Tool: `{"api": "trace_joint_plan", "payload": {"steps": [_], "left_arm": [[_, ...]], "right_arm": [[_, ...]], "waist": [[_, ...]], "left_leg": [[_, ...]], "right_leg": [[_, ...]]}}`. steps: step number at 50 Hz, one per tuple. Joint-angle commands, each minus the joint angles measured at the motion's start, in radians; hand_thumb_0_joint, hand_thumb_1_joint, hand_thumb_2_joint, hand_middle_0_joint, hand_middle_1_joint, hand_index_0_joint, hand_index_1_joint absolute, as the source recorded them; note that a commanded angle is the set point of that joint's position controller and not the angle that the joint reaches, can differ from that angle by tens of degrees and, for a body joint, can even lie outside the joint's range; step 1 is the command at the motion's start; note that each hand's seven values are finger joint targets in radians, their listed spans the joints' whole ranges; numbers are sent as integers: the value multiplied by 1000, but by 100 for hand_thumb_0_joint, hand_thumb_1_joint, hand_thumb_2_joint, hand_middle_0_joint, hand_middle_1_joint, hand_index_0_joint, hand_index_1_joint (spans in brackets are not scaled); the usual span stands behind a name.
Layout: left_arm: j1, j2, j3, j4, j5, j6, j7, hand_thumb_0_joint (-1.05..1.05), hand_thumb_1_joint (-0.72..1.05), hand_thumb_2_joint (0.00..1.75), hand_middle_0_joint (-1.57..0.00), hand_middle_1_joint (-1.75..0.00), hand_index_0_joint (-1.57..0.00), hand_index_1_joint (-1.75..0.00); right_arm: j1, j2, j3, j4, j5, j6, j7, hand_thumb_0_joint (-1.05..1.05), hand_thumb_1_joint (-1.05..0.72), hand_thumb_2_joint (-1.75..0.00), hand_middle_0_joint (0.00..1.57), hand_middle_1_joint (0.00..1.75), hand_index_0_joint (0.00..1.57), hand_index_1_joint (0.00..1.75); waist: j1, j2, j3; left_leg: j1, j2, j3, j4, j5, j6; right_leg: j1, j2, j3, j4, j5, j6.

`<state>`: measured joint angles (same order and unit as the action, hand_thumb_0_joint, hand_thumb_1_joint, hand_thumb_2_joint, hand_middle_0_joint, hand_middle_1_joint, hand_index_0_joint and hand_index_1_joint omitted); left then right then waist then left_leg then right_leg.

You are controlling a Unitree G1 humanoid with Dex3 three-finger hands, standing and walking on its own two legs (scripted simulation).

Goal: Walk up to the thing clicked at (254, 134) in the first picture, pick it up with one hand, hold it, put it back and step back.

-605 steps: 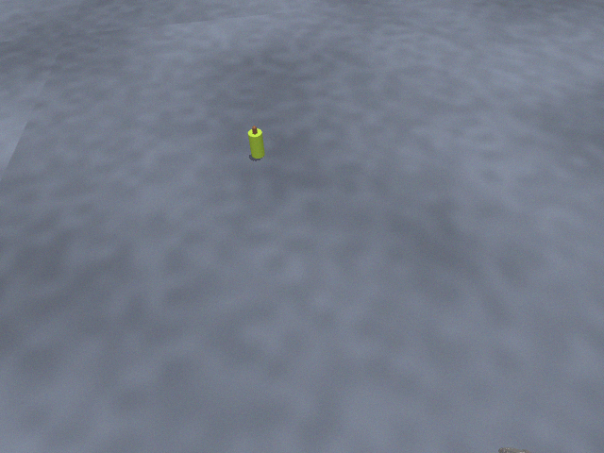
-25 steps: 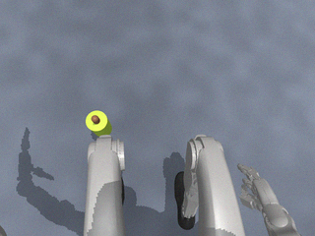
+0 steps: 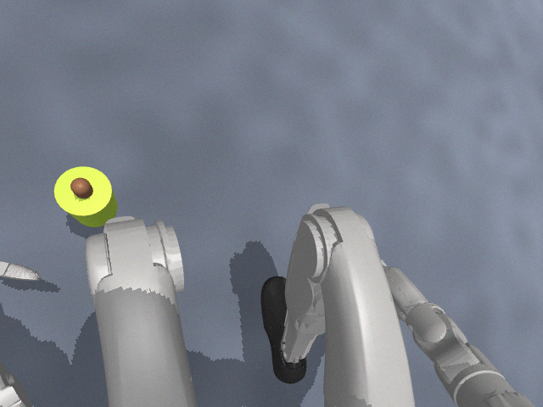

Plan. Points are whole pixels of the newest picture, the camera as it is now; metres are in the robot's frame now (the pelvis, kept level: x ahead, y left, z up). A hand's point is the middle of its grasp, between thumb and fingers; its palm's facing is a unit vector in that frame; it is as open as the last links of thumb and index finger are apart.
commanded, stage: close in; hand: left
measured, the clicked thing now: (88, 197) +0.38 +0.24 -0.20
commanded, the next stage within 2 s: close in 0.98 s
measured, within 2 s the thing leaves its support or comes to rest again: leaves its support in 1.98 s
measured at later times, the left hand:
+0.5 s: hand (51, 212) +0.34 +0.27 -0.16, palm faces +0.14 -0.99 -0.02, open 16.9 cm
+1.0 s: hand (72, 202) +0.36 +0.25 -0.17, palm faces +0.19 -0.98 -0.03, open 16.2 cm
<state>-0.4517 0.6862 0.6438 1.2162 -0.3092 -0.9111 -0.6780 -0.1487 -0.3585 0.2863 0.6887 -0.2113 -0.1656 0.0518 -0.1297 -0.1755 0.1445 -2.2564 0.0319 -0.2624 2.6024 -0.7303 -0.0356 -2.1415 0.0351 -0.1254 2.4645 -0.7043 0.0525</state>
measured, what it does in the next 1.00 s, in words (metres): stands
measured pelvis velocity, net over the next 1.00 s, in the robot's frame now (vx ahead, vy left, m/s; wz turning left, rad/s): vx -0.02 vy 0.01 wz -0.07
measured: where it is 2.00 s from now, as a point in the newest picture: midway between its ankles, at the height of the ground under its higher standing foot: (220, 364)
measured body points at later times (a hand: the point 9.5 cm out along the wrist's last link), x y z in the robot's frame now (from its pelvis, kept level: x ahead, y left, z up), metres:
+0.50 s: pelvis -0.02 +0.01 -0.01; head +0.17 +0.18 +0.35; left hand +0.33 +0.32 -0.16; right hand +0.17 -0.24 -0.05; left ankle +0.07 +0.13 -0.26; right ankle +0.11 -0.13 -0.26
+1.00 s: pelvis -0.02 +0.01 -0.01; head +0.19 +0.18 +0.34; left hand +0.35 +0.30 -0.17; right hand +0.16 -0.24 -0.05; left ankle +0.07 +0.13 -0.26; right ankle +0.11 -0.13 -0.26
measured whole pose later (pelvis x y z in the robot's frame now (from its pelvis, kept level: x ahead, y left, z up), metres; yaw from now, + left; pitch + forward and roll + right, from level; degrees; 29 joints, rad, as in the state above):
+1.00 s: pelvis -0.02 +0.01 -0.01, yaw -4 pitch +11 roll -16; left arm -0.46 0.69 0.40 1.33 -0.11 -1.19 -0.05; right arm -0.19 -0.37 0.45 0.61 -0.36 -0.05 0.18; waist -0.19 -0.25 0.27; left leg -2.21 0.01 -0.39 2.68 -0.69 -0.03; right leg -2.05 0.07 -0.22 2.45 -0.63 0.07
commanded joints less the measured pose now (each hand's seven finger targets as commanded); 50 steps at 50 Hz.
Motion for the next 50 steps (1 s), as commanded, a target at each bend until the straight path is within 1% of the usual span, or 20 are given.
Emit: {"api": "trace_joint_plan", "payload": {"steps": [1, 2, 3, 4, 5, 6, 7, 10, 12, 13, 15, 21, 24, 28, 32, 35, 39, 42, 46, 50], "left_arm": [[-153, 148, -35, -60, -16, -111, 59, 0, -45, 7, -4, -9, -5, -7], [-133, 167, -18, -50, -7, -124, 83, 0, -48, 6, -5, -9, -6, -7], [-133, 140, -46, -12, -1, -133, 105, 0, -47, 6, -4, -9, -6, -7], [-145, 160, -27, -42, 6, -150, 133, 0, -50, 6, -4, -10, -6, -7], [-136, 151, -44, -27, 20, -162, 158, 0, -49, 7, -4, -10, -6, -7], [-136, 207, 6, -78, 32, -182, 187, 0, -50, 6, -5, -9, -6, -7], [-134, 180, -25, -64, 47, -190, 210, 0, -50, 7, -4, -10, -6, -8], [-108, 178, -36, -87, 90, -213, 282, 0, -52, 8, -5, -12, -7, -9], [-139, 158, -76, -93, 117, -225, 318, 0, -50, 8, -4, -11, -6, -9], [-142, 204, -60, -102, 131, -228, 338, 0, -49, 7, -4, -11, -6, -8], [-156, 157, -121, -98, 146, -235, 363, 0, -48, 6, -4, -9, -6, -7], [-180, 78, -217, -55, 122, -259, 421, 0, -44, 14, -15, -18, -18, -15], [-171, 83, -213, -19, 112, -275, 444, 0, -48, 14, -16, -19, -19, -16], [-150, 103, -213, 36, 139, -295, 474, 0, -47, 17, -14, -20, -17, -17], [-114, 141, -164, 50, 155, -317, 518, 0, -45, 18, -13, -18, -15, -16], [-129, 166, -133, 8, 162, -343, 557, 0, -45, 20, -14, -19, -15, -19], [-171, 164, -167, -49, 187, -361, 596, 0, -39, 25, -14, -21, -14, -21], [-185, 118, -223, -50, 199, -355, 610, 0, -36, 24, -13, -19, -12, -19], [-175, 97, -259, -19, 198, -345, 629, 0, -38, 22, -11, -16, -10, -17], [-133, 93, -250, 20, 190, -339, 647, 0, -45, 21, -11, -16, -10, -17]], "right_arm": [[32, -312, -77, -70, -23, 0, -6, 0, -90, -90, 20, 30, 20, 30], [31, -317, -73, -71, -32, 7, -2, 0, -91, -90, 20, 30, 20, 30], [21, -313, -58, -72, -39, 14, 5, 0, -90, -90, 20, 30, 20, 30], [14, -320, -58, -85, -46, 18, 11, 0, -90, -90, 20, 30, 20, 30], [10, -316, -47, -81, -49, 24, 16, 0, -90, -90, 20, 30, 20, 30], [11, -329, -54, -80, -58, 31, 20, 0, -90, -90, 20, 30, 20, 30], [-1, -325, -42, -86, -61, 38, 25, 0, -90, -90, 20, 30, 20, 30], [-18, -324, -37, -93, -71, 51, 38, 0, -90, -90, 20, 30, 20, 30], [-30, -329, -35, -103, -75, 63, 43, 0, -89, -90, 20, 30, 20, 30], [-23, -333, -34, -98, -81, 67, 45, 0, -89, -89, 20, 30, 20, 30], [-35, -335, -31, -104, -89, 74, 52, 0, -89, -89, 20, 30, 20, 30], [-34, -352, -12, -111, -106, 81, 72, 0, -89, -89, 20, 30, 20, 30], [-30, -357, -2, -112, -107, 79, 80, 0, -89, -89, 20, 30, 20, 30], [-44, -363, 11, -121, -116, 91, 86, 0, -89, -89, 20, 30, 20, 30], [-47, -362, 29, -136, -131, 106, 91, 0, -89, -90, 20, 30, 20, 30], [-47, -362, 36, -133, -143, 109, 93, 0, -89, -90, 20, 30, 20, 30], [-37, -361, 37, -124, -155, 114, 96, 0, -89, -90, 20, 30, 20, 30], [-32, -366, 28, -117, -158, 115, 100, 0, -89, -90, 20, 30, 20, 30], [-31, -366, 33, -109, -152, 115, 108, 0, -89, -90, 20, 30, 20, 30], [-37, -366, 37, -116, -150, 117, 114, 0, -89, -90, 20, 30, 20, 30]], "waist": [[-56, 360, -643], [-47, 368, -651], [-50, 362, -620], [-42, 373, -621], [-39, 383, -601], [-22, 415, -620], [-30, 436, -593], [-22, 469, -532], [-50, 480, -485], [-53, 491, -478], [-89, 463, -463], [-146, 366, -443], [-138, 343, -435], [-132, 364, -376], [-106, 406, -379], [-109, 449, -396], [-146, 464, -428], [-172, 439, -429], [-173, 407, -410], [-155, 370, -395]], "left_leg": [[481, 26, 86, -251, 270, 13], [493, 25, 83, -248, 280, 10], [475, 24, 79, -250, 258, 9], [474, 23, 77, -251, 246, 7], [473, 24, 75, -259, 232, 3], [493, 24, 76, -258, 241, 0], [495, 23, 74, -274, 231, -5], [461, 24, 74, -295, 161, -8], [436, 23, 72, -306, 104, -7], [418, 24, 72, -296, 87, -2], [404, 21, 64, -288, 73, 1], [389, 9, 37, -267, 33, 10], [393, 7, 23, -270, 33, 9], [383, 11, 4, -291, 21, 2], [404, 14, 6, -292, 54, -4], [428, 18, 11, -284, 95, -7], [443, 22, 14, -266, 113, -4], [438, 24, 10, -262, 102, -2], [411, 18, 0, -263, 71, 1], [392, 14, -7, -265, 70, 1]], "right_leg": [[289, 36, -125, -189, 270, -74], [299, 37, -132, -184, 277, -72], [298, 38, -137, -185, 257, -71], [298, 40, -144, -181, 254, -72], [295, 42, -149, -178, 238, -72], [305, 44, -150, -176, 250, -73], [293, 43, -158, -172, 236, -74], [272, 47, -169, -173, 191, -76], [249, 45, -176, -178, 162, -75], [257, 48, -175, -179, 161, -75], [254, 48, -180, -183, 161, -71], [255, 58, -201, -205, 151, -61], [262, 60, -207, -202, 152, -58], [242, 58, -215, -188, 141, -62], [273, 62, -214, -180, 162, -64], [296, 62, -211, -174, 195, -65], [320, 66, -214, -184, 222, -62], [312, 67, -219, -191, 225, -59], [296, 71, -228, -195, 208, -58], [302, 74, -237, -199, 204, -57]]}}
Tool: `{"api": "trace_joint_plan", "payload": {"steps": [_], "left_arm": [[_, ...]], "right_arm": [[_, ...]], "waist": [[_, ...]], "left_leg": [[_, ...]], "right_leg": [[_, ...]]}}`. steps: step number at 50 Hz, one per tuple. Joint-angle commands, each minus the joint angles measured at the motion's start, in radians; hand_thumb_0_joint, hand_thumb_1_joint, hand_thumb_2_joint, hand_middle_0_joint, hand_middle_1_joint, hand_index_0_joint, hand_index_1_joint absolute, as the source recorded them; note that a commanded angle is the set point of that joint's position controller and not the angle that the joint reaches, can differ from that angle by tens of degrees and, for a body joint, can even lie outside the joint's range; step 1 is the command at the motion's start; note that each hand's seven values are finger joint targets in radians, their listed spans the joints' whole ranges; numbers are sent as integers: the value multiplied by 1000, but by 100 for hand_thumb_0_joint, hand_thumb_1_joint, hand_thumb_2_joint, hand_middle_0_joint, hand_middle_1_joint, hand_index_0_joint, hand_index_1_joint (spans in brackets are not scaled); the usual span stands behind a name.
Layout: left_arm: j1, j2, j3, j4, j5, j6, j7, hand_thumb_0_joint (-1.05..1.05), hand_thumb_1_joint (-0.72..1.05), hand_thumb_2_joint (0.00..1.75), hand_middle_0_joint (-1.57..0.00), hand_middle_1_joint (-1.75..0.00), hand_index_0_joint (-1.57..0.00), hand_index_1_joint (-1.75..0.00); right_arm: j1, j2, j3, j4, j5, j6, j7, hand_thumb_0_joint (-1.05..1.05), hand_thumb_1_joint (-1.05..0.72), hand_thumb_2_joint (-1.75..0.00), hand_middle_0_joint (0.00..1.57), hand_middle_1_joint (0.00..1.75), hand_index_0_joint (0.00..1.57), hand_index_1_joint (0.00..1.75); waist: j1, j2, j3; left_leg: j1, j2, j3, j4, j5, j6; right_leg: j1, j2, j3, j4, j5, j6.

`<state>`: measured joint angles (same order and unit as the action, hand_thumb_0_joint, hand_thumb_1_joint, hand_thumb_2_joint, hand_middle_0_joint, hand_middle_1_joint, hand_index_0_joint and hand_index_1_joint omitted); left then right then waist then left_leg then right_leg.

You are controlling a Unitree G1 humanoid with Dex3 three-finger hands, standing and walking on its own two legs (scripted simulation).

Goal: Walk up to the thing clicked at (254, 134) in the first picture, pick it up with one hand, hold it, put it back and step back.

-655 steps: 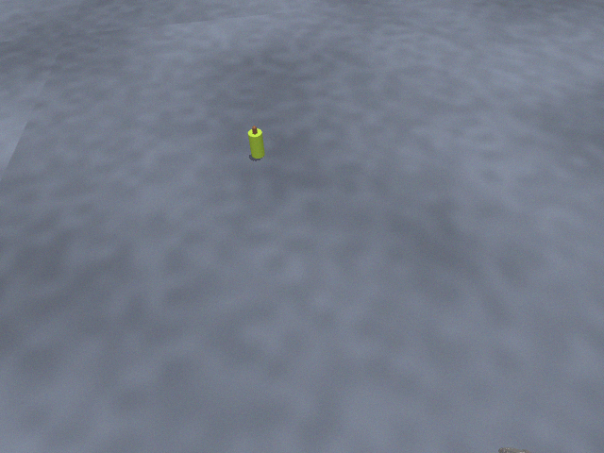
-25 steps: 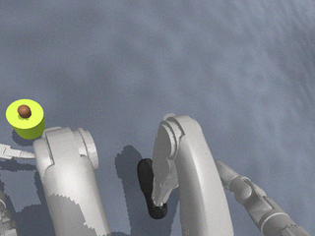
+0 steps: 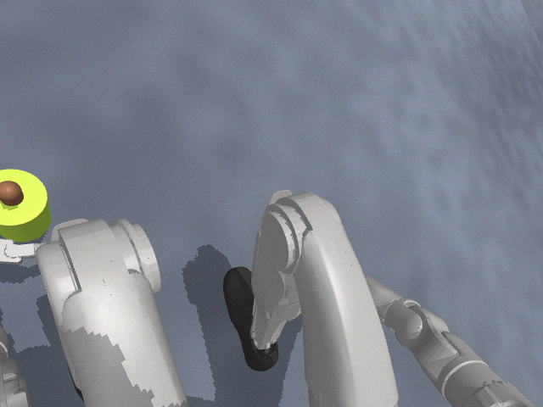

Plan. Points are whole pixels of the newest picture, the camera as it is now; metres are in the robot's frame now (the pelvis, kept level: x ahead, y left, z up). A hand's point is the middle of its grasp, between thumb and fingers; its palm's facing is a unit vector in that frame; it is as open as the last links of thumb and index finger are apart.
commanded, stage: close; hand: left
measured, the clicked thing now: (16, 206) +0.38 +0.25 -0.19
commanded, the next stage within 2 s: settle in 0.62 s
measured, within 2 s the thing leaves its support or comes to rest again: leaves its support in 0.98 s
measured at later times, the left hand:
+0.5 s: hand (14, 211) +0.37 +0.25 -0.17, palm faces +0.23 -0.97 -0.01, open 10.2 cm
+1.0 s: hand (13, 211) +0.37 +0.25 -0.16, palm faces +0.24 -0.97 -0.04, open 10.3 cm
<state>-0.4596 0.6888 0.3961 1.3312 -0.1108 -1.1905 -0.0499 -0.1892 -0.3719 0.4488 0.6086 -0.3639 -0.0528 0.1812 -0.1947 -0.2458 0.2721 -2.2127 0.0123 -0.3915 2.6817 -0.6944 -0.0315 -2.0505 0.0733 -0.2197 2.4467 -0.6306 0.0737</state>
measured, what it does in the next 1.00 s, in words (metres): stands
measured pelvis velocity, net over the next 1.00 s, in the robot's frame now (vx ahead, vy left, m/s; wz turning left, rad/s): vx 0.00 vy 0.00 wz -0.01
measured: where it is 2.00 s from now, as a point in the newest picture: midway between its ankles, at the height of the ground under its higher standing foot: (191, 366)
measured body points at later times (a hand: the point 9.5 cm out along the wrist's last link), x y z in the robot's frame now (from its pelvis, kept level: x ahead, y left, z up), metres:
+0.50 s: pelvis +0.00 +0.00 +0.00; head +0.20 +0.20 +0.35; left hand +0.35 +0.30 -0.16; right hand +0.20 -0.23 -0.03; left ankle +0.08 +0.13 -0.24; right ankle +0.14 -0.13 -0.24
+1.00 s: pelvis +0.00 +0.00 +0.01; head +0.21 +0.19 +0.35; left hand +0.35 +0.30 -0.16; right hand +0.19 -0.23 -0.03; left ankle +0.08 +0.13 -0.24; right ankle +0.14 -0.13 -0.24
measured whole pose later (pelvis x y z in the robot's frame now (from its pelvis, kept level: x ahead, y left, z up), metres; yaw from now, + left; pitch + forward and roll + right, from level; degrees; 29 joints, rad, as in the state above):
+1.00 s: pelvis +0.00 +0.00 +0.01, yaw -1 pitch +13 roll -17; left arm -0.40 0.65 0.34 1.15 -0.05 -1.10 0.07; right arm -0.16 -0.36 0.41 0.61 -0.35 -0.03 0.22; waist -0.18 -0.24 0.26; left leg -2.21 0.01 -0.41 2.66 -0.71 -0.04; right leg -2.05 0.07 -0.24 2.42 -0.64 0.07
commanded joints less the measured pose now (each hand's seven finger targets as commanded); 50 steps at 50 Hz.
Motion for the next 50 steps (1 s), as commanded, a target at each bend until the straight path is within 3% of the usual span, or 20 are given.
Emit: {"api": "trace_joint_plan", "payload": {"steps": [1, 4, 5, 10, 15, 18, 19, 23, 27, 28, 30, 33, 34, 35, 37, 38, 39, 40, 42, 50], "left_arm": [[-116, 87, -5, -87, -4, -60, 21, 0, -46, 22, -11, -16, -10, -17], [-112, 101, 1, -95, 0, -65, 33, 0, -48, 24, -12, -19, -12, -20], [-114, 97, 5, -103, 0, -68, 38, 0, -40, 26, -15, -17, -12, -20], [-134, 141, 51, -140, -7, -89, 55, 0, -4, 51, -45, -46, -43, -48], [-191, 116, -11, -168, 15, -93, 51, 0, 21, 58, -53, -50, -50, -52], [-173, 81, -44, -163, 14, -85, 43, 0, 30, 62, -57, -54, -54, -56], [-137, 96, -26, -137, 12, -79, 47, 0, 30, 65, -59, -56, -56, -59], [-146, 97, 2, -128, -8, -70, 75, 0, 35, 73, -69, -67, -67, -69], [-183, 93, -7, -142, 13, -78, 100, 0, 45, 85, -83, -81, -80, -83], [-174, 120, 3, -146, 25, -80, 101, 0, 41, 88, -88, -86, -85, -89], [-202, 98, -19, -156, 34, -87, 102, 0, 44, 94, -96, -94, -93, -96], [-178, 115, -12, -156, 44, -81, 110, 0, 44, 103, -105, -104, -102, -107], [-181, 87, -29, -171, 43, -80, 108, 0, 45, 105, -107, -106, -104, -109], [-173, 108, -15, -174, 43, -81, 113, 0, 45, 106, -109, -108, -106, -111], [-174, 97, -35, -176, 48, -75, 118, 0, 40, 111, -108, -114, -104, -118], [-168, 60, -51, -176, 46, -72, 118, 0, 41, 115, -109, -116, -106, -120], [-159, 105, -25, -203, 47, -71, 121, 0, 40, 116, -113, -118, -109, -123], [-158, 98, -31, -203, 50, -66, 120, 0, 42, 119, -113, -121, -110, -125], [-147, 78, -49, -250, 46, -57, 113, 0, 41, 121, -116, -124, -112, -129], [-196, 120, -19, -537, 29, -9, 146, 0, 33, 125, -121, -132, -118, -136]], "right_arm": [[8, -354, -125, -34, 2, 6, -14, 0, -88, -90, 20, 30, 20, 30], [-8, -348, -121, -43, 5, 6, -11, 0, -89, -90, 20, 30, 20, 30], [-7, -346, -120, -43, 3, 5, -10, 0, -88, -90, 20, 30, 20, 30], [-6, -341, -112, -42, -2, 8, -13, 0, -87, -90, 20, 30, 20, 30], [-11, -344, -121, -35, -5, 7, -14, 0, -87, -90, 20, 30, 20, 30], [-11, -351, -127, -39, 0, 7, -7, 0, -87, -90, 20, 30, 20, 30], [-4, -350, -125, -33, 0, 6, -6, 0, -86, -90, 20, 30, 20, 30], [-5, -356, -123, -37, 5, 7, -2, 0, -86, -90, 20, 30, 20, 30], [-12, -346, -120, -45, 0, 10, 2, 0, -87, -90, 20, 30, 20, 30], [-1, -348, -123, -36, -4, 13, 0, 0, -87, -90, 20, 30, 20, 30], [-11, -344, -123, -43, -5, 18, 3, 0, -87, -90, 20, 30, 20, 30], [2, -341, -126, -36, -10, 20, 7, 0, -87, -90, 20, 30, 20, 30], [-1, -344, -129, -46, -9, 20, 10, 0, -87, -90, 20, 30, 20, 30], [4, -346, -128, -38, -10, 20, 11, 0, -88, -90, 20, 30, 20, 30], [7, -341, -128, -38, -8, 20, 15, 0, -89, -91, 20, 30, 20, 30], [-1, -344, -131, -45, -6, 21, 18, 0, -89, -91, 20, 30, 20, 30], [3, -343, -133, -41, -5, 20, 18, 0, -89, -91, 20, 30, 20, 30], [7, -341, -134, -42, -6, 22, 19, 0, -89, -91, 20, 30, 20, 30], [7, -342, -143, -45, 0, 23, 20, 0, -89, -91, 20, 30, 20, 30], [44, -325, -186, -39, 23, 22, 21, 0, -89, -91, 20, 30, 20, 30]], "waist": [[-89, 445, -526], [-77, 441, -500], [-78, 449, -506], [-79, 469, -543], [-112, 492, -526], [-111, 483, -521], [-96, 481, -528], [-85, 459, -520], [-97, 473, -514], [-93, 490, -536], [-110, 503, -506], [-96, 511, -535], [-97, 512, -528], [-94, 527, -536], [-93, 527, -551], [-98, 523, -539], [-81, 536, -558], [-87, 535, -567], [-75, 548, -578], [-51, 631, -702]], "left_leg": [[362, 35, 119, -347, 54, -7], [330, 33, 123, -349, 26, -2], [343, 35, 122, -352, 33, -5], [357, 40, 129, -332, 65, -2], [364, 43, 128, -338, 36, -3], [369, 42, 118, -349, 19, -7], [374, 43, 118, -349, 26, -7], [365, 39, 109, -352, 30, -7], [372, 42, 108, -353, 58, -10], [399, 46, 110, -349, 82, -12], [381, 46, 105, -359, 51, -13], [387, 43, 117, -352, 53, -11], [397, 44, 111, -362, 60, -15], [407, 43, 109, -365, 64, -16], [407, 40, 115, -361, 73, -15], [416, 42, 107, -371, 78, -20], [411, 41, 115, -369, 71, -16], [414, 39, 119, -365, 81, -16], [425, 39, 126, -372, 77, -17], [482, 37, 145, -393, 113, -15]], "right_leg": [[215, 36, -144, -176, 147, -78], [208, 37, -144, -182, 121, -80], [213, 37, -143, -180, 129, -80], [248, 44, -136, -181, 155, -80], [217, 42, -139, -186, 143, -81], [203, 39, -146, -182, 129, -80], [209, 41, -146, -180, 133, -82], [205, 41, -148, -183, 140, -82], [213, 39, -147, -182, 156, -81], [221, 40, -143, -177, 175, -82], [202, 37, -147, -178, 152, -82], [212, 41, -141, -185, 150, -84], [208, 36, -143, -181, 156, -83], [209, 39, -144, -178, 160, -84], [214, 41, -144, -182, 166, -87], [208, 35, -147, -176, 170, -84], [217, 39, -142, -182, 163, -86], [229, 38, -141, -185, 172, -85], [221, 36, -136, -190, 167, -87], [237, 30, -101, -197, 206, -95]]}}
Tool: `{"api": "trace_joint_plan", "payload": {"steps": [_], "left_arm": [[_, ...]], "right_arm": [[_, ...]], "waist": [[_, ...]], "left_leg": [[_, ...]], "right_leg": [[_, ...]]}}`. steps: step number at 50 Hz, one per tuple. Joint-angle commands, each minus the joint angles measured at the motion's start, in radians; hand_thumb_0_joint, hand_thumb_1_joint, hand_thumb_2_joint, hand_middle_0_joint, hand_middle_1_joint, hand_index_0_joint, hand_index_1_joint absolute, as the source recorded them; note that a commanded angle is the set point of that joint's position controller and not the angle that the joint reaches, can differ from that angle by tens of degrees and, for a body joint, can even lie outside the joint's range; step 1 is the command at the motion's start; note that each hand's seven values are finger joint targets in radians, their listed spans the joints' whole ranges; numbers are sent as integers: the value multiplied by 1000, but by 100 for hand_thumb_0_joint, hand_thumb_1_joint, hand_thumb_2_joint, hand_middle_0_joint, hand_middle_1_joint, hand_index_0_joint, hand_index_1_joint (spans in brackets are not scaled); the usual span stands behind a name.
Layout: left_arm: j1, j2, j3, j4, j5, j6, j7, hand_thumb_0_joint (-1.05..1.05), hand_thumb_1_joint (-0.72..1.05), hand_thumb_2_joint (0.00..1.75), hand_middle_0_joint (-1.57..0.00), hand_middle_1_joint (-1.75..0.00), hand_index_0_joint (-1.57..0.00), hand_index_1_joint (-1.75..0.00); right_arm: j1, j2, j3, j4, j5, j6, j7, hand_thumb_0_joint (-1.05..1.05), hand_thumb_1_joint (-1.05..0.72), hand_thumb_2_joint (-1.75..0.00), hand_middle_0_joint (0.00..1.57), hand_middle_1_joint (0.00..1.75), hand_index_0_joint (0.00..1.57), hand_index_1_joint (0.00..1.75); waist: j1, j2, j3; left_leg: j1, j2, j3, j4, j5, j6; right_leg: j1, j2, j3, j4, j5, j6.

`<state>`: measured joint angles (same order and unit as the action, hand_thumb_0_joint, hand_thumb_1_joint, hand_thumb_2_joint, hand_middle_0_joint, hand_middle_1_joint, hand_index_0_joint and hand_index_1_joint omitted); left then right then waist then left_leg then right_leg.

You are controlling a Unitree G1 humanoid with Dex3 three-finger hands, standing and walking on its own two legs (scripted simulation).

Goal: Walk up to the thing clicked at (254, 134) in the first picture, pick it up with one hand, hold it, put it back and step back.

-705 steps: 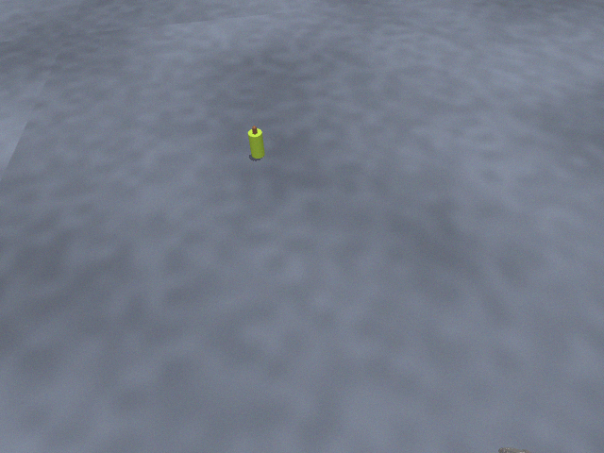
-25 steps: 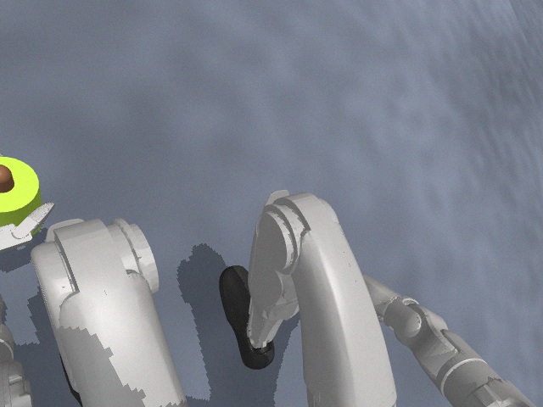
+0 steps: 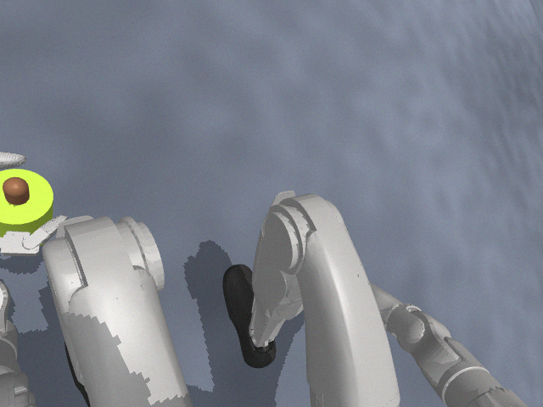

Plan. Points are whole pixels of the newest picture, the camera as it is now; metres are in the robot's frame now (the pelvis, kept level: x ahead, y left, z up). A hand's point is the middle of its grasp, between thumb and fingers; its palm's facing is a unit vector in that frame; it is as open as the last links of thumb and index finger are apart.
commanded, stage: settle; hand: left
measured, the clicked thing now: (20, 209) +0.36 +0.25 -0.19
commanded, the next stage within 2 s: lift in 1.58 s
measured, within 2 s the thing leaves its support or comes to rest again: neither
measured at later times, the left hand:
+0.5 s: hand out of the picture +0.35 +0.27 -0.05, palm faces +0.28 -0.96 -0.08, open 10.4 cm
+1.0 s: hand out of the picture +0.35 +0.27 +0.02, palm faces +0.26 -0.96 -0.06, open 10.4 cm
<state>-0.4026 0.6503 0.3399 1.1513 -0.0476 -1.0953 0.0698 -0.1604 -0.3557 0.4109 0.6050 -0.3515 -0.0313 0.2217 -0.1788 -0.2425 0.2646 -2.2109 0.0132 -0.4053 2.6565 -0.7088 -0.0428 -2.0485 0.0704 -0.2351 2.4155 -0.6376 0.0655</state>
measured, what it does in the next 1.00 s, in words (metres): rises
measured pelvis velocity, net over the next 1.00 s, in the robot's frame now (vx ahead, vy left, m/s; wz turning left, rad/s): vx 0.03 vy -0.02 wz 0.16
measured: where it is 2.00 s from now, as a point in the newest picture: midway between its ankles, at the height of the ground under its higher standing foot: (189, 362)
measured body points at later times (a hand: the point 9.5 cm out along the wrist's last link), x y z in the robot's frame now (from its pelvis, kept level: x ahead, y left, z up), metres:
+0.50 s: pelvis +0.01 -0.01 +0.03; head +0.19 +0.13 +0.42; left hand +0.33 +0.32 -0.05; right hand +0.22 -0.23 -0.06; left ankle +0.08 +0.13 -0.25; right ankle +0.14 -0.13 -0.25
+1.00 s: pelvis +0.03 -0.02 +0.07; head +0.22 +0.07 +0.46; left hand +0.34 +0.32 +0.02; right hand +0.26 -0.24 -0.06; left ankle +0.08 +0.13 -0.25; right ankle +0.14 -0.13 -0.25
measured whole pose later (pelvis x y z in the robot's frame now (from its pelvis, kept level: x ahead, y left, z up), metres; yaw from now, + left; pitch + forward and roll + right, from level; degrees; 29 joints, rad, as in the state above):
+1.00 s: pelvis +0.03 -0.02 +0.07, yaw +9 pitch +32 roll -6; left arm -0.30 0.35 0.29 0.60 -0.19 -0.63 -0.19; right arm -0.02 -0.30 0.05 0.65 -0.07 0.02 0.09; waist -0.06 -0.01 -0.09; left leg -2.20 0.04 -0.16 2.36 -0.72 -0.04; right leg -2.13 0.00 -0.07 2.30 -0.72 0.02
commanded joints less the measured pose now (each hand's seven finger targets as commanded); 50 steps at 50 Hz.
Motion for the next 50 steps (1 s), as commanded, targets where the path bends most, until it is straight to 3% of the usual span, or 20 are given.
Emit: {"api": "trace_joint_plan", "payload": {"steps": [1, 4, 5, 7, 8, 10, 15, 19, 21, 24, 26, 34, 36, 37, 38, 39, 41, 42, 45, 50], "left_arm": [[-227, 128, 22, -364, -35, -90, 28, 0, 31, 124, -122, -132, -120, -136], [-246, 94, -4, -406, -38, -57, 31, 0, 31, 126, -123, -135, -120, -138], [-259, 121, 13, -450, -37, -51, 33, 0, 30, 126, -124, -134, -121, -138], [-211, 54, -41, -442, -34, -22, 18, 0, 25, 126, -125, -137, -123, -140], [-229, 74, -20, -488, -39, -13, 19, 0, 25, 125, -126, -136, -124, -140], [-183, 32, -51, -478, -34, 12, 8, 0, 24, 127, -127, -138, -125, -141], [-158, -4, -51, -580, -57, 81, -23, 0, 23, 125, -129, -139, -127, -142], [-122, -53, -57, -578, -77, 148, -51, 0, 20, 126, -130, -142, -129, -145], [-172, -39, -56, -671, -86, 170, -64, 0, 20, 126, -130, -142, -129, -145], [-140, -68, -70, -670, -96, 212, -92, 0, 17, 124, -129, -141, -129, -144], [-141, -61, -56, -720, -109, 228, -112, 0, 16, 124, -129, -141, -128, -144], [-138, -91, -20, -785, -160, 284, -175, 0, 15, 122, -128, -139, -126, -141], [-158, -78, -9, -835, -163, 290, -190, 0, 13, 121, -128, -138, -127, -141], [-89, -103, -13, -782, -164, 304, -203, 0, 15, 122, -129, -138, -127, -141], [-129, -76, 6, -839, -167, 304, -210, 0, 16, 121, -129, -137, -127, -140], [-69, -115, -14, -779, -168, 318, -220, 0, 15, 120, -128, -136, -127, -139], [-139, -79, 21, -868, -179, 320, -230, 0, 16, 121, -129, -136, -127, -140], [-100, -114, 2, -815, -181, 334, -241, 0, 16, 122, -130, -138, -129, -141], [-75, -134, 15, -785, -189, 353, -251, 0, 17, 124, -131, -139, -129, -142], [-92, -111, 30, -849, -183, 372, -273, 0, 18, 124, -133, -139, -131, -143]], "right_arm": [[31, -334, -153, -29, 15, 3, -19, 0, -89, -91, 20, 30, 20, 30], [56, -312, -170, -3, 28, 3, -22, 0, -89, -91, 20, 30, 20, 30], [52, -314, -179, -15, 32, 2, -25, 0, -89, -90, 20, 30, 20, 30], [70, -299, -194, 7, 44, 8, -23, 0, -89, -90, 20, 30, 20, 30], [58, -303, -210, -17, 51, 4, -25, 0, -89, -90, 20, 30, 20, 30], [80, -299, -228, 3, 62, 7, -24, 0, -88, -90, 20, 30, 20, 30], [98, -278, -276, -17, 109, 10, -29, 0, -88, -90, 20, 30, 20, 30], [132, -246, -300, 0, 148, 17, -37, 0, -89, -90, 20, 30, 20, 30], [138, -235, -321, -5, 167, 20, -46, 0, -89, -90, 20, 30, 20, 30], [156, -218, -336, -2, 190, 24, -58, 0, -89, -90, 20, 30, 20, 30], [161, -204, -351, -4, 205, 25, -70, 0, -90, -90, 20, 30, 20, 30], [189, -175, -391, -17, 249, 32, -111, 0, -91, -90, 20, 30, 20, 30], [202, -168, -404, -13, 254, 31, -120, 0, -91, -90, 20, 30, 20, 30], [203, -163, -406, -29, 257, 33, -124, 0, -91, -91, 20, 30, 20, 30], [214, -158, -412, -22, 258, 35, -127, 0, -91, -91, 20, 30, 20, 30], [203, -156, -416, -34, 264, 33, -130, 0, -91, -91, 20, 30, 20, 30], [216, -149, -426, -24, 267, 31, -136, 0, -91, -91, 20, 30, 20, 30], [213, -148, -426, -30, 271, 31, -139, 0, -91, -91, 20, 30, 20, 30], [214, -147, -435, -35, 278, 29, -145, 0, -91, -91, 20, 30, 20, 30], [229, -134, -453, -33, 287, 27, -154, 0, -91, -91, 20, 30, 20, 30]], "waist": [[-68, 627, -706], [-74, 584, -691], [-61, 592, -717], [-55, 587, -691], [-44, 585, -719], [-36, 589, -725], [15, 567, -783], [27, 517, -784], [41, 529, -812], [48, 511, -840], [69, 491, -868], [89, 443, -967], [99, 444, -1003], [97, 420, -1015], [102, 409, -1034], [102, 382, -1024], [117, 396, -1057], [110, 396, -1050], [118, 374, -1022], [137, 376, -1059]], "left_leg": [[490, 36, 161, -374, 138, -4], [442, 34, 175, -374, 94, 10], [443, 33, 180, -376, 105, 11], [430, 30, 184, -401, 62, 11], [425, 28, 192, -401, 52, 16], [437, 26, 192, -425, 58, 10], [418, 17, 209, -457, 67, 18], [385, 12, 224, -488, 9, 29], [382, 8, 239, -501, -18, 35], [384, 5, 256, -508, 1, 38], [375, 4, 270, -511, 9, 44], [404, 2, 297, -524, 102, 52], [432, 5, 303, -529, 131, 51], [431, 6, 307, -526, 147, 54], [426, 6, 311, -527, 156, 56], [418, 4, 317, -536, 149, 58], [432, 6, 325, -536, 160, 59], [438, 4, 327, -545, 158, 59], [433, 5, 330, -561, 154, 59], [466, 6, 341, -576, 196, 61]], "right_leg": [[247, 33, -83, -171, 220, -86], [238, 31, -62, -197, 197, -86], [251, 30, -55, -197, 206, -86], [209, 26, -55, -207, 164, -89], [210, 25, -49, -209, 160, -91], [189, 20, -49, -202, 155, -93], [171, 10, -27, -211, 154, -97], [155, 4, -7, -242, 98, -97], [152, 2, 7, -260, 77, -99], [163, -3, 27, -265, 84, -101], [178, -3, 44, -279, 81, -101], [234, -15, 90, -304, 135, -100], [245, -18, 101, -308, 152, -100], [275, -20, 107, -319, 166, -96], [291, -21, 114, -326, 172, -95], [291, -23, 118, -338, 160, -93], [301, -25, 133, -347, 166, -93], [298, -27, 129, -350, 163, -95], [295, -29, 127, -362, 151, -95], [320, -33, 142, -379, 180, -95]]}}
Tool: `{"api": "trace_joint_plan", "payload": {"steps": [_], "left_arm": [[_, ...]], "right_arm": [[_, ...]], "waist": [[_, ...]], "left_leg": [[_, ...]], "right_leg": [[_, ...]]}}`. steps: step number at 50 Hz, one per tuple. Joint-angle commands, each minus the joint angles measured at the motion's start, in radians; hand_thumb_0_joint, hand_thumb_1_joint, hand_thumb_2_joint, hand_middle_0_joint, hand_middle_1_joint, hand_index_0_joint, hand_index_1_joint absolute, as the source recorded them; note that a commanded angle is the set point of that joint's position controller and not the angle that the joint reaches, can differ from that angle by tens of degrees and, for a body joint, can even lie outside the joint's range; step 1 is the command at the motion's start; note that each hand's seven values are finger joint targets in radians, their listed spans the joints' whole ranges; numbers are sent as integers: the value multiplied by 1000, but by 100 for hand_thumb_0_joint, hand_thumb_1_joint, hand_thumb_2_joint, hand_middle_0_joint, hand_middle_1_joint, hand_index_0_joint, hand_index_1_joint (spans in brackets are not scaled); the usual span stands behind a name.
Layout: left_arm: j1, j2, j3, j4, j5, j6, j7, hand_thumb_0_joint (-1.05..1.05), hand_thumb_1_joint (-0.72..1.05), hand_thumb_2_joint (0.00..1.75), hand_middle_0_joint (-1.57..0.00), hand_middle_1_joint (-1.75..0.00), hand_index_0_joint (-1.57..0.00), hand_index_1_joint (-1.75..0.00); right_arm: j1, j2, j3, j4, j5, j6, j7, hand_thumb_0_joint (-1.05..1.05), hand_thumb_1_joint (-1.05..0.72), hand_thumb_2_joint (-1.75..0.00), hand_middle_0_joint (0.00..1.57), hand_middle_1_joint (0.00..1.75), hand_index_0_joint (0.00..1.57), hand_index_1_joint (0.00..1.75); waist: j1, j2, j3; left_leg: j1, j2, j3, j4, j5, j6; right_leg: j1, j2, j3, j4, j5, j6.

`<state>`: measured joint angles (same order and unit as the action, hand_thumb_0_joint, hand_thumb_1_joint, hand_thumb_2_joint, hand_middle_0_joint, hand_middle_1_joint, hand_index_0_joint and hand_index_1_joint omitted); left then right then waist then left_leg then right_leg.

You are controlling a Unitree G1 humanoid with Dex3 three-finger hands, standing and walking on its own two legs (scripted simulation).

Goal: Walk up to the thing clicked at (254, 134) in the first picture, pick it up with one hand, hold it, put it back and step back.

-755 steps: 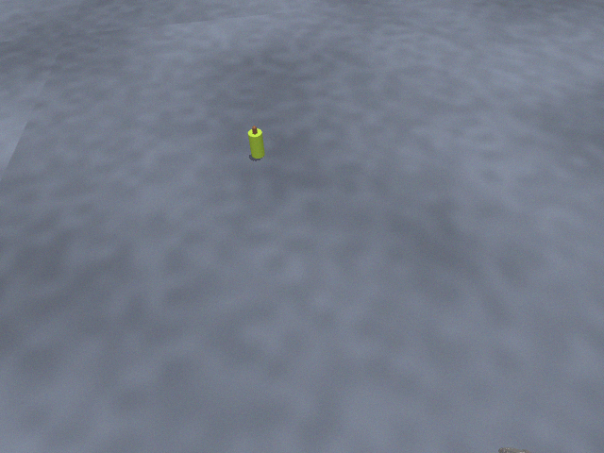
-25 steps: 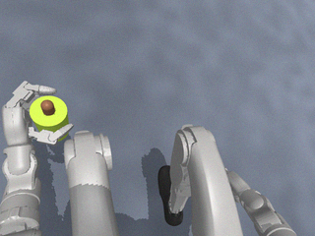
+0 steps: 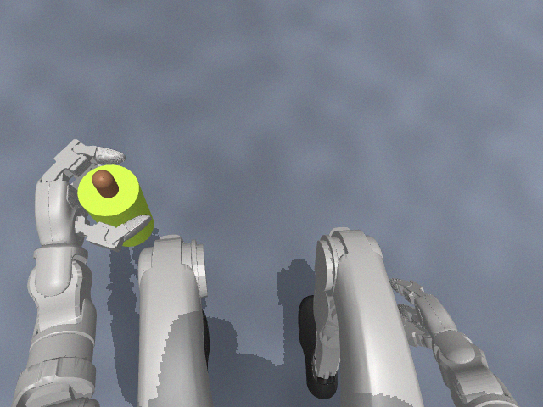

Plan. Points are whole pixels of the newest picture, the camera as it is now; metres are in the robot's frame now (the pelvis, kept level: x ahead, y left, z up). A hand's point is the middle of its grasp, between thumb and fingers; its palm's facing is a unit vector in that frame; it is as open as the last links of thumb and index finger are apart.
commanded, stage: settle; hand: left
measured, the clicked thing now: (118, 205) +0.37 +0.23 -0.07
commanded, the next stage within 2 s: lift in 0.58 s
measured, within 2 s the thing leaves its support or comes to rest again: neither
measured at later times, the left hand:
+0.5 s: hand (96, 195) +0.36 +0.24 -0.01, palm faces +0.11 -0.99 -0.06, open 10.4 cm
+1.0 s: hand (89, 194) +0.36 +0.23 +0.02, palm faces +0.07 -1.00 -0.06, open 10.4 cm
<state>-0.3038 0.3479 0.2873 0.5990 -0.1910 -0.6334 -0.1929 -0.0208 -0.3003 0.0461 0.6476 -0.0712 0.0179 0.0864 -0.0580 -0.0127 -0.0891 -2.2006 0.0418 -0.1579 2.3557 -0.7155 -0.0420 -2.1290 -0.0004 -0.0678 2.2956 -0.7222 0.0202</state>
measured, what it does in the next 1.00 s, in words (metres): stands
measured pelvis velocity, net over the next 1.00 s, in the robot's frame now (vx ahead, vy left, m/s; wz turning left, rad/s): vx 0.00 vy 0.00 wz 0.04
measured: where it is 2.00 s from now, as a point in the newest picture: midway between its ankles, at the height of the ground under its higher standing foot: (257, 369)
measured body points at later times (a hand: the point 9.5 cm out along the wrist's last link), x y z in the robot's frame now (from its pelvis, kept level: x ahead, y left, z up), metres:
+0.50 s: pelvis +0.00 +0.00 +0.02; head +0.20 +0.04 +0.42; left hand +0.35 +0.29 -0.01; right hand +0.19 -0.25 -0.11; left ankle +0.08 +0.14 -0.32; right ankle +0.09 -0.12 -0.32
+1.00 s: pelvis +0.00 +0.00 +0.05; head +0.19 +0.04 +0.45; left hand +0.35 +0.28 +0.02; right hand +0.19 -0.25 -0.08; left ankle +0.08 +0.14 -0.32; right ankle +0.09 -0.12 -0.32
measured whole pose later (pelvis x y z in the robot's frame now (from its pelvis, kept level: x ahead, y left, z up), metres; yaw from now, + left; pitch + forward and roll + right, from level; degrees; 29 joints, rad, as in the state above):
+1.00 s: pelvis +0.00 +0.00 +0.05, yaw +3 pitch +33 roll -4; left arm -0.28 0.31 0.31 0.55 -0.19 -0.54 -0.28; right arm 0.05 -0.29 -0.01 0.65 -0.02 -0.03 0.03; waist -0.05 0.01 -0.15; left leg -2.07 0.04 -0.09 2.18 -0.69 -0.03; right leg -2.02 -0.01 -0.03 2.15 -0.71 0.02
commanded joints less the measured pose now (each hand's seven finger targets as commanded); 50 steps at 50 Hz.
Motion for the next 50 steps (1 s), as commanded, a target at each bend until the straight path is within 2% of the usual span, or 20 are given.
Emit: {"api": "trace_joint_plan", "payload": {"steps": [1, 5, 6, 10, 12, 15, 17, 23, 25, 26, 28, 29, 31, 33, 34, 36, 37, 41, 45, 50], "left_arm": [[-164, 162, 71, -248, -44, -79, -16, 0, 18, 124, -133, -139, -131, -142], [-178, 139, 76, -225, -53, -74, -26, 0, 20, 128, -135, -142, -133, -146], [-223, 170, 96, -288, -51, -79, -25, 0, 19, 128, -136, -142, -134, -146], [-222, 171, 93, -304, -46, -77, -34, 0, 20, 129, -136, -143, -134, -147], [-228, 145, 74, -270, -47, -72, -40, 0, 22, 130, -136, -143, -134, -147], [-270, 181, 104, -327, -50, -81, -38, 0, 21, 130, -136, -143, -134, -146], [-229, 148, 81, -279, -50, -71, -45, 0, 23, 131, -136, -144, -134, -147], [-262, 168, 117, -261, -54, -73, -47, 0, 23, 132, -135, -143, -133, -146], [-220, 141, 101, -202, -51, -63, -53, 0, 23, 132, -133, -142, -132, -145], [-259, 137, 98, -210, -52, -64, -54, 0, 23, 132, -133, -143, -132, -145], [-319, 190, 124, -279, -49, -75, -51, 0, 23, 131, -134, -142, -133, -145], [-288, 182, 122, -250, -43, -69, -53, 0, 24, 131, -133, -142, -132, -144], [-257, 129, 84, -192, -46, -60, -62, 0, 23, 131, -132, -141, -131, -144], [-284, 159, 121, -201, -47, -67, -60, 0, 22, 130, -131, -140, -130, -143], [-295, 152, 112, -195, -48, -65, -61, 0, 21, 130, -131, -140, -130, -143], [-305, 188, 132, -253, -47, -68, -63, 0, 17, 123, -129, -140, -129, -141], [-254, 162, 109, -228, -41, -60, -66, 0, 15, 122, -126, -138, -126, -140], [-296, 199, 116, -311, -44, -56, -74, 0, 16, 121, -123, -136, -123, -137], [-201, 145, 93, -278, -58, -21, -85, 0, 15, 121, -124, -137, -125, -137], [-225, 198, 114, -448, -61, -1, -67, 0, 19, 123, -124, -138, -125, -138]], "right_arm": [[82, -192, -88, -76, 10, -25, -21, 0, -91, -91, 20, 30, 20, 30], [76, -189, -93, -88, 14, -35, -27, 0, -91, -91, 20, 30, 20, 30], [81, -187, -97, -87, 12, -37, -28, 0, -91, -91, 20, 30, 20, 30], [91, -185, -104, -81, 13, -43, -32, 0, -91, -91, 20, 30, 20, 30], [83, -187, -105, -79, 16, -50, -35, 0, -91, -91, 20, 30, 20, 30], [96, -175, -109, -73, 12, -57, -39, 0, -91, -91, 20, 30, 20, 30], [97, -177, -108, -70, 13, -61, -39, 0, -91, -91, 20, 30, 20, 30], [112, -174, -111, -63, 19, -67, -44, 0, -91, -90, 20, 30, 20, 30], [116, -174, -112, -62, 20, -68, -44, 0, -91, -90, 20, 30, 20, 30], [109, -177, -111, -70, 23, -70, -46, 0, -91, -90, 20, 30, 20, 30], [121, -169, -113, -64, 22, -69, -48, 0, -91, -90, 20, 30, 20, 30], [128, -171, -114, -59, 22, -67, -48, 0, -91, -90, 20, 30, 20, 30], [119, -170, -112, -62, 24, -72, -47, 0, -91, -90, 20, 30, 20, 30], [123, -170, -116, -58, 23, -74, -49, 0, -91, -90, 20, 30, 20, 30], [125, -171, -112, -60, 25, -74, -49, 0, -91, -90, 20, 30, 20, 30], [131, -170, -118, -61, 24, -71, -51, 0, -93, -91, 20, 30, 20, 30], [137, -168, -120, -67, 26, -72, -51, 0, -92, -91, 20, 30, 20, 30], [135, -166, -122, -63, 30, -78, -58, 0, -92, -91, 20, 30, 20, 30], [131, -173, -125, -89, 45, -83, -64, 0, -92, -90, 20, 30, 20, 30], [140, -168, -125, -107, 59, -82, -73, 0, -91, -90, 20, 30, 20, 30]], "waist": [[11, 131, -673], [5, 133, -659], [14, 140, -680], [20, 168, -711], [8, 163, -675], [14, 162, -715], [6, 149, -700], [20, 133, -708], [13, 110, -693], [10, 114, -682], [21, 137, -716], [28, 141, -719], [7, 117, -677], [19, 105, -695], [20, 123, -695], [32, 134, -730], [22, 122, -724], [27, 123, -749], [19, 106, -725], [42, 179, -773]], "left_leg": [[452, -23, 92, -285, 198, 61], [458, -23, 90, -302, 161, 60], [465, -23, 93, -307, 158, 60], [524, -23, 95, -330, 181, 54], [525, -22, 93, -338, 171, 53], [523, -24, 104, -333, 159, 57], [525, -26, 102, -344, 159, 59], [523, -30, 108, -358, 151, 60], [520, -29, 111, -352, 173, 64], [521, -30, 110, -362, 159, 62], [530, -31, 113, -369, 152, 60], [559, -31, 113, -377, 168, 59], [534, -31, 113, -371, 165, 61], [529, -31, 116, -367, 175, 64], [546, -31, 114, -376, 174, 62], [562, -31, 120, -382, 169, 62], [555, -33, 122, -386, 170, 64], [567, -31, 127, -396, 177, 67], [592, -31, 117, -433, 171, 69], [696, -29, 94, -503, 175, 58]], "right_leg": [[382, 37, -29, -261, 256, -52], [364, 35, -34, -273, 219, -54], [373, 35, -30, -279, 215, -55], [369, 30, -22, -280, 225, -59], [337, 29, -23, -283, 214, -61], [376, 28, -9, -304, 207, -56], [376, 28, -11, -308, 205, -57], [388, 25, -7, -319, 189, -59], [394, 26, -6, -324, 209, -56], [369, 26, -10, -323, 195, -61], [395, 24, -5, -330, 189, -61], [391, 24, -7, -329, 198, -62], [377, 25, -8, -330, 197, -61], [397, 24, -4, -335, 207, -58], [386, 22, -6, -330, 204, -62], [408, 23, 2, -346, 195, -61], [424, 24, 0, -355, 194, -59], [456, 23, 17, -376, 202, -57], [442, 23, 8, -400, 198, -61], [452, 18, 6, -417, 197, -70]]}}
